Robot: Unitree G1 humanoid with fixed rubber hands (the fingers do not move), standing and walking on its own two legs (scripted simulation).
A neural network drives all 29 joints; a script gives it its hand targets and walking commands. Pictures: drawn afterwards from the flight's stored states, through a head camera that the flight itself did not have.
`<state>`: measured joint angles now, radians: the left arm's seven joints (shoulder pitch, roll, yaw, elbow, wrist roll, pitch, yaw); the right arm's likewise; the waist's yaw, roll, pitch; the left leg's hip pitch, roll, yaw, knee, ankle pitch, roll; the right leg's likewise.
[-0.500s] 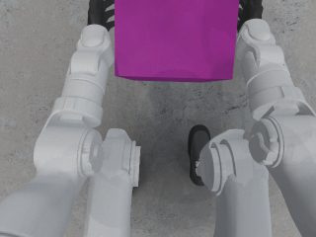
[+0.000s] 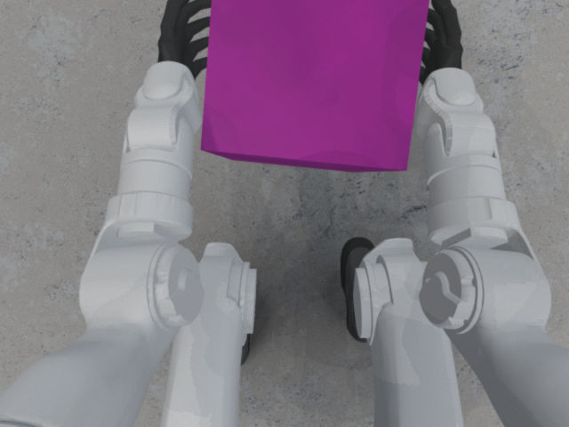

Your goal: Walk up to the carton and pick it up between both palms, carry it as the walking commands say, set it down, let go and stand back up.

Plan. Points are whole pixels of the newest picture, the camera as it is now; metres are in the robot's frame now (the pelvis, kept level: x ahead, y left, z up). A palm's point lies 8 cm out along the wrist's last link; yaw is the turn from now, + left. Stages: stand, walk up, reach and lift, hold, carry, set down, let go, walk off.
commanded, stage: reach and lift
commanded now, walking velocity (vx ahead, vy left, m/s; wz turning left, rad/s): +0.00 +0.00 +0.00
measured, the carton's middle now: (304, 89) +0.51 -0.03 -0.19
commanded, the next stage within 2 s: none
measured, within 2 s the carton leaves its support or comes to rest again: neither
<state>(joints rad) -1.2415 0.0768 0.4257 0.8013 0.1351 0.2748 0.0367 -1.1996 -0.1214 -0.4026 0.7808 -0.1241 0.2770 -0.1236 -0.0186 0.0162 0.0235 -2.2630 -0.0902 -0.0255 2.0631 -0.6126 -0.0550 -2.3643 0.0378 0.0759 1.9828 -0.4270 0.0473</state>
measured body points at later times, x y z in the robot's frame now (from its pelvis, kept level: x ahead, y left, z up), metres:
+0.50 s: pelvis +0.00 +0.00 +0.05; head +0.30 -0.01 +0.39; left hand +0.53 +0.11 -0.05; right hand +0.50 -0.20 -0.06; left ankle +0.09 +0.13 -0.37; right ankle +0.13 -0.13 -0.37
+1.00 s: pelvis +0.01 +0.00 +0.10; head +0.28 -0.03 +0.46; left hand +0.52 +0.10 +0.02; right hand +0.49 -0.20 +0.02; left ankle +0.09 +0.13 -0.37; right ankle +0.13 -0.13 -0.37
